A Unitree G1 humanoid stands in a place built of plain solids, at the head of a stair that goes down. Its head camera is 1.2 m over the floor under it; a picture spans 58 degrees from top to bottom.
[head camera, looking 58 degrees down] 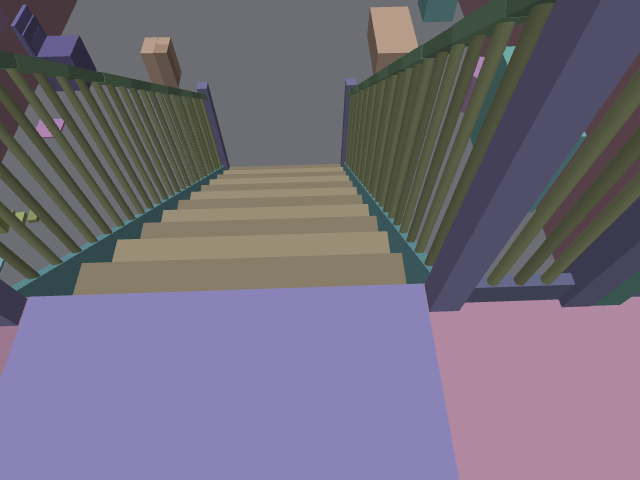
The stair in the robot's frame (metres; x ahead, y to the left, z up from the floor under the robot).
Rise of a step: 0.21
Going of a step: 0.23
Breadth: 1.20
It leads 2 degrees to the left of straight ahead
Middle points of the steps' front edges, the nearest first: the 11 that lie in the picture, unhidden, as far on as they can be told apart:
0.57 0.28 0.00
0.80 0.29 -0.21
1.04 0.30 -0.42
1.27 0.31 -0.63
1.51 0.31 -0.84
1.74 0.32 -1.05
1.97 0.33 -1.26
2.21 0.34 -1.48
2.44 0.35 -1.69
2.68 0.36 -1.90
2.91 0.37 -2.11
